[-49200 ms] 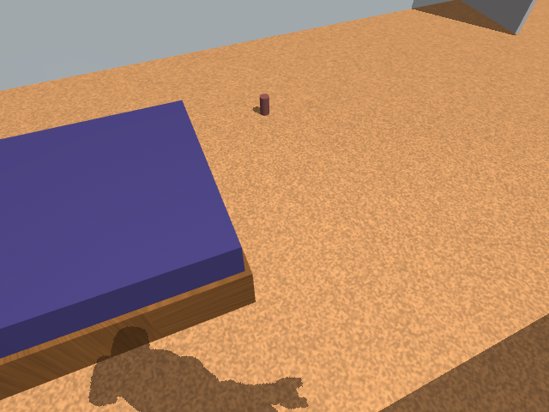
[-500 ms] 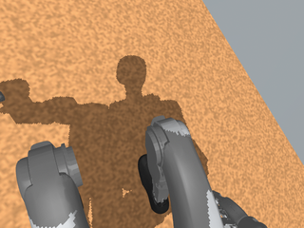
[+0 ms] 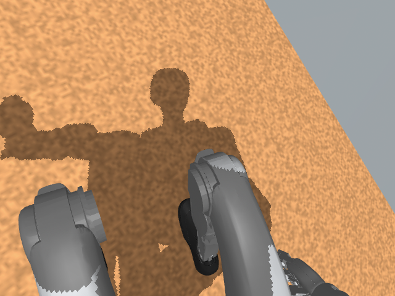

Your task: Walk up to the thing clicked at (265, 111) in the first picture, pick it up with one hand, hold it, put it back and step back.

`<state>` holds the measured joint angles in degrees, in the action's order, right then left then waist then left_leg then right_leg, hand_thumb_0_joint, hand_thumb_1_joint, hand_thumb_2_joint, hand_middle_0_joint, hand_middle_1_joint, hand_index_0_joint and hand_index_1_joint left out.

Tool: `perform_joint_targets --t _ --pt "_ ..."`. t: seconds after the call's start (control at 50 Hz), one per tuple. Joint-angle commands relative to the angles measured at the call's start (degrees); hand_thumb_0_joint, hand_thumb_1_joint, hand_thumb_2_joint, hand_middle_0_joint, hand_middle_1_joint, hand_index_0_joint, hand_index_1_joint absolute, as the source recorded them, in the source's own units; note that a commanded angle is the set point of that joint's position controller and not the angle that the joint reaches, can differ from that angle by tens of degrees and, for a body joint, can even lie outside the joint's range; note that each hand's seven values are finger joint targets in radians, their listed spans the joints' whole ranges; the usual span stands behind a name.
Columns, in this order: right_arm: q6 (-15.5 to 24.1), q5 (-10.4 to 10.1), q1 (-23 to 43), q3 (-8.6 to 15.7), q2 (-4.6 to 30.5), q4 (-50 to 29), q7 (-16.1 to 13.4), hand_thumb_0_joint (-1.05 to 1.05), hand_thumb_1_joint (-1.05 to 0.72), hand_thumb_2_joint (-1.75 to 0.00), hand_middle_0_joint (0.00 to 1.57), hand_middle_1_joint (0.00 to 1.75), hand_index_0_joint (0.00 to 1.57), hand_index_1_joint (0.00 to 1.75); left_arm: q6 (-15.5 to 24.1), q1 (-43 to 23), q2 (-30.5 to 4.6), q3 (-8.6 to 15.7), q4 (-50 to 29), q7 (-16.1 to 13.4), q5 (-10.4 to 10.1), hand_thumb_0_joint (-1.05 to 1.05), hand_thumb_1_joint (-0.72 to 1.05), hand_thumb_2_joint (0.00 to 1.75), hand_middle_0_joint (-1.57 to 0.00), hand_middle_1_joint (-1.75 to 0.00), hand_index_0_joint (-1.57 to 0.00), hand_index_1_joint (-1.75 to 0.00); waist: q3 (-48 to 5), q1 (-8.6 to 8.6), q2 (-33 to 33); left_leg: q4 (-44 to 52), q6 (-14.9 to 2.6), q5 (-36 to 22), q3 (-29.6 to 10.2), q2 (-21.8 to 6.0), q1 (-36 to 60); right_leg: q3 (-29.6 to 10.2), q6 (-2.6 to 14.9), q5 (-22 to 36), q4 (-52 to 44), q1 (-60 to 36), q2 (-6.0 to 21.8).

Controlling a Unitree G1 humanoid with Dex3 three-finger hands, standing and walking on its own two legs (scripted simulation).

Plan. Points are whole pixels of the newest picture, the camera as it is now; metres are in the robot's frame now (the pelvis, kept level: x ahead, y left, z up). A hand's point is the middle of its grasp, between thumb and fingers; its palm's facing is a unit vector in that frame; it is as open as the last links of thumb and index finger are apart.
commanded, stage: open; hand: left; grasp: from above
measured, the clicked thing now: out of the picture +0.39 +0.44 -0.24
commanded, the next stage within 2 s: withdraw in 0.14 s
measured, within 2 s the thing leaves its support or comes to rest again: neither
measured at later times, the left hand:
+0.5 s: hand out of the picture +0.42 +0.34 -0.17, palm faces -0.30 -0.11 -0.95, open 13.5 cm
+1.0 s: hand out of the picture +0.38 +0.33 -0.06, palm faces -0.51 -0.12 -0.85, open 14.0 cm
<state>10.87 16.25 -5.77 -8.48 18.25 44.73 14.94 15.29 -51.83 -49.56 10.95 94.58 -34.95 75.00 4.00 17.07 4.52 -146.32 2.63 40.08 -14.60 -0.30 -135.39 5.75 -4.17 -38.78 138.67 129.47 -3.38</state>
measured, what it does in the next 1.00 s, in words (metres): rises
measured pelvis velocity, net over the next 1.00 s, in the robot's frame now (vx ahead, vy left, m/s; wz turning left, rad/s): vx -0.02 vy -0.01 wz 0.11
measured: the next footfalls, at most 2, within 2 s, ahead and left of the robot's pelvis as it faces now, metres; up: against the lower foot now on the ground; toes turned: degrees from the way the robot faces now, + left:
none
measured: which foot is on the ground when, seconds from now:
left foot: down 0.00-1.00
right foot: down 0.00-1.00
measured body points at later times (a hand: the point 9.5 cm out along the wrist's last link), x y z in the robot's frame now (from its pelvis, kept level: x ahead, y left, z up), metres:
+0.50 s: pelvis +0.00 +0.00 +0.01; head +0.23 +0.10 +0.38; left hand +0.44 +0.34 -0.12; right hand +0.08 -0.26 -0.08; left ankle +0.07 +0.14 -0.26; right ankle +0.11 -0.13 -0.26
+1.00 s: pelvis -0.02 -0.01 +0.08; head +0.18 +0.08 +0.47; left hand +0.40 +0.34 -0.01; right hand +0.11 -0.29 -0.02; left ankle +0.07 +0.14 -0.26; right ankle +0.11 -0.13 -0.26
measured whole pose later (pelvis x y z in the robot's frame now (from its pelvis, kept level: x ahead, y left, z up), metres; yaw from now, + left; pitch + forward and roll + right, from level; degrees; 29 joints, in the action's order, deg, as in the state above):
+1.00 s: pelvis -0.02 -0.01 +0.08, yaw +6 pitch +32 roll -7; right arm 0.7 5.5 -8.0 -2.4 19.0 39.8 6.5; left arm 16.4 -48.1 -40.6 0.1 71.0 -10.0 67.4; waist -5.3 9.3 1.4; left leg -128.4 1.9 35.6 -8.5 -0.5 -125.0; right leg 2.5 -2.2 -36.5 124.9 120.6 -0.6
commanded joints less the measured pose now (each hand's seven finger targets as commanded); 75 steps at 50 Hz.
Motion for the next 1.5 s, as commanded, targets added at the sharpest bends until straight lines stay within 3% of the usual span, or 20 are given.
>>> perform_joint_targets --t 0.0,0.04,0.08,0.24,0.32,0.34,0.4,0.5,0.56,0.66,0.8,0.88,0.96,1.0,1.18,1.26,1.3,1.38,1.44,1.48 --pt "0.3 -0.6 -8.9 4.9 16.0 -0.6 -0.3 0.0 -0.89 -0.9 0.2 0.3 0.2 0.3 0.2 -13.8 -11.0 -1.2 -5.2 -2.2 -0.5 0.0 -0.21 0.84 -0.33 -0.83 -0.33 -0.83 -36.3 1.07 -22.6 14.3 -3.34 -9.4 9.0 -0.6 26.8 7.5 5.24 12.7 -12.7 -17.9 -1.8" --pt "0.0 -0.6 -10.2 5.1 16.5 0.5 -0.6 0.0 -0.89 -0.9 0.2 0.3 0.2 0.3 -0.1 -12.6 -14.0 1.5 -5.5 -3.0 -0.3 0.0 -0.23 0.86 -0.3 -0.86 -0.31 -0.86 -37.9 0.2 -23.6 14.5 -3.31 -10.9 9.0 -0.7 27.8 7.1 5.23 14.2 -12.8 -19.3 -1.9" --pt "0.5 -0.2 -9.4 4.7 16.5 -0.5 -0.1 0.0 -0.89 -0.9 0.2 0.3 0.2 0.3 -0.2 -15.3 -11.9 -0.7 -5.6 -2.9 -0.2 0.0 -0.24 0.88 -0.29 -0.88 -0.3 -0.88 -35.0 1.77 -22.6 14.4 -3.36 -9.2 9.0 -0.5 26.8 8.1 5.21 12.4 -12.4 -17.0 -1.5" --pt "1.0 -0.4 -8.8 4.8 16.7 -0.7 0.0 0.0 -0.91 -0.9 0.2 0.3 0.2 0.3 -1.4 -14.8 -12.9 0.2 -4.8 -3.5 -0.4 0.0 -0.38 0.88 -0.17 -0.92 -0.18 -0.9 -34.9 1.2 -23.8 15.0 -3.27 -8.3 8.9 -0.6 27.0 8.1 5.28 11.4 -12.4 -16.4 -1.7" --pt "1.0 -1.1 -8.9 5.7 16.7 -0.7 0.0 0.0 -0.91 -0.9 0.2 0.3 0.2 0.3 -2.1 -13.7 -16.6 3.8 -12.0 -4.1 -1.1 0.0 -0.48 0.94 -0.11 -0.97 -0.12 -0.96 -41.8 -1.98 -28.8 16.4 -2.74 -10.5 9.1 -0.7 31.8 7.6 5.65 12.9 -12.0 -18.3 -1.6" --pt "1.2 -1.5 -8.5 5.6 15.5 -0.9 0.5 0.0 -0.91 -0.9 0.2 0.3 0.2 0.3 -2.8 -12.8 -11.5 -0.1 -11.2 -3.4 -1.5 0.0 -0.48 0.94 -0.12 -0.96 -0.13 -0.95 -40.8 -1.36 -28.8 16.5 -2.59 -9.8 9.6 -0.4 31.9 7.5 5.74 12.3 -11.8 -17.0 -1.3" --pt "0.7 -3.1 -8.5 8.0 15.4 -1.0 0.5 0.0 -0.91 -0.9 0.2 0.3 0.2 0.3 -4.3 -12.3 -12.8 2.3 -21.8 -2.1 -3.8 0.0 -0.5 0.96 -0.1 -0.97 -0.11 -0.97 -47.2 -3.85 -32.6 18.7 -2.25 -11.9 10.2 -0.3 36.2 6.7 5.96 13.9 -12.5 -18.1 -0.8" --pt "-2.3 -7.8 -8.6 12.0 14.3 -2.2 0.0 0.0 -0.91 -0.91 0.2 0.3 0.2 0.3 -8.5 -9.7 -7.8 -1.3 -36.3 3.5 -8.2 0.0 -0.5 0.96 -0.13 -0.94 -0.12 -0.95 -54.6 -7.82 -34.3 24.1 -2.14 -13.9 11.5 -0.6 40.4 4.0 6.84 15.9 -16.1 -18.6 -0.2" --pt "-4.8 -10.0 -11.8 13.6 13.2 -1.8 -1.2 0.0 -0.91 -0.91 0.2 0.3 0.2 0.3 -11.1 -11.7 -5.1 -3.9 -39.9 9.0 -8.7 0.0 -0.49 0.96 -0.14 -0.92 -0.13 -0.94 -54.6 -7.07 -29.4 26.0 -2.97 -14.5 12.4 -0.4 40.1 2.4 6.53 16.6 -20.3 -22.0 -0.2" --pt "-7.6 -11.3 -13.0 13.4 11.1 -4.2 -3.3 0.0 -0.91 -0.91 0.2 0.3 0.2 0.3 -12.4 -6.1 3.1 -10.4 -30.0 19.9 -13.2 0.0 -0.55 1.01 -0.1 -0.99 -0.08 -1.0 -41.1 -4.45 -9.5 27.7 -5.42 -8.9 12.1 0.4 28.9 1.1 5.64 11.3 -27.4 -27.2 -0.4" --pt "-9.4 -12.4 -11.1 11.2 11.1 -7.4 -7.5 0.0 -0.91 -0.91 0.2 0.3 0.2 0.3 -6.9 -9.4 -0.4 -10.7 -31.2 28.3 -13.7 0.0 -0.53 1.02 -0.1 -1.0 -0.09 -1.01 -35.6 -5.59 -5.1 30.2 -5.37 -4.7 12.7 1.2 26.8 -0.3 6.16 4.9 -31.3 -29.6 0.6" --pt "-9.5 -11.7 -10.1 9.9 10.5 -7.0 -9.0 0.0 -0.91 -0.91 0.2 0.3 0.2 0.3 -0.4 -13.3 -4.8 -8.0 -32.9 26.2 -10.5 0.0 -0.52 1.0 -0.12 -0.97 -0.1 -0.99 -38.5 -6.79 -10.2 29.1 -4.71 -5.0 13.2 1.1 29.6 -0.6 6.4 4.9 -29.3 -26.4 0.7" --pt "-9.9 -10.1 -9.0 9.1 10.5 -6.1 -8.8 0.0 -0.91 -0.9 0.2 0.3 0.2 0.3 3.7 -18.3 -5.1 -7.7 -29.2 19.1 -5.0 0.0 -0.55 1.02 -0.09 -0.99 -0.08 -1.0 -40.3 -5.63 -18.7 29.2 -3.58 -4.9 12.3 0.7 34.4 0.9 6.69 5.5 -25.0 -20.5 0.8" --pt "-9.8 -9.4 -9.6 8.9 10.7 -5.4 -8.6 0.0 -0.91 -0.9 0.2 0.3 0.2 0.3 4.1 -19.9 -1.8 -9.4 -24.5 15.6 -2.7 0.0 -0.55 1.02 -0.07 -1.01 -0.07 -1.01 -38.8 -3.86 -19.8 29.0 -3.18 -4.7 12.0 0.8 35.1 2.0 6.85 5.4 -23.9 -17.4 0.8" --pt "-7.4 -6.8 -11.8 9.9 12.7 -3.0 -8.2 0.0 -0.9 -0.9 0.2 0.3 0.2 0.3 -0.9 -25.2 -11.5 -1.5 -21.6 3.6 1.3 0.0 -0.52 0.99 -0.08 -1.0 -0.08 -1.0 -49.4 -4.33 -28.7 27.2 -2.74 -6.5 12.5 1.1 40.9 3.4 6.37 6.9 -19.6 -15.5 1.7" --pt "-6.9 -7.5 -11.7 10.8 12.8 -4.1 -7.8 0.0 -0.9 -0.9 0.2 0.3 0.2 0.3 -5.3 -23.7 -14.1 1.3 -26.4 3.4 -2.0 0.0 -0.47 0.95 -0.12 -0.96 -0.12 -0.95 -56.8 -6.37 -29.5 27.7 -3.15 -7.3 13.5 0.9 42.3 2.2 6.72 8.1 -21.0 -18.2 1.7" --pt "-6.9 -8.2 -12.7 11.0 12.2 -3.3 -7.7 0.0 -0.9 -0.9 0.2 0.3 0.2 0.3 -7.2 -21.4 -11.8 -0.9 -25.0 5.5 -3.2 0.0 -0.47 0.94 -0.12 -0.95 -0.13 -0.94 -55.0 -6.05 -27.5 28.1 -3.66 -6.2 13.7 0.9 39.9 1.8 6.79 7.3 -22.9 -19.2 1.3" --pt "-7.3 -9.6 -15.3 11.6 11.1 -2.6 -7.7 0.0 -0.88 -0.89 0.2 0.3 0.2 0.3 -9.4 -16.3 -7.0 -3.7 -25.6 12.0 -7.8 0.0 -0.31 0.85 -0.23 -0.79 -0.21 -0.78 -52.6 -6.56 -21.1 29.8 -4.56 -6.1 13.5 1.1 36.6 1.6 6.37 7.2 -26.2 -23.7 0.8" --pt "-7.7 -11.1 -15.0 12.8 11.9 -5.4 -8.0 0.0 -0.89 -0.9 0.2 0.3 0.2 0.3 -9.8 -9.2 -6.6 -2.4 -29.4 17.6 -12.4 0.0 -0.14 0.85 -0.23 -0.59 -0.21 -0.61 -51.1 -7.28 -15.4 31.6 -4.91 -9.1 13.1 1.0 36.3 1.3 5.95 10.2 -28.5 -29.7 0.9" --pt "-8.4 -12.5 -15.7 13.0 10.7 -5.5 -8.0 0.0 -0.89 -0.9 0.2 0.3 0.2 0.3 -10.1 -3.9 1.1 -7.1 -34.3 22.1 -16.2 0.0 0.0 0.78 -0.2 -0.48 -0.19 -0.5 -49.9 -7.85 -15.4 35.5 -4.54 -8.7 11.6 0.9 39.0 1.6 6.08 10.2 -29.8 -30.0 1.1"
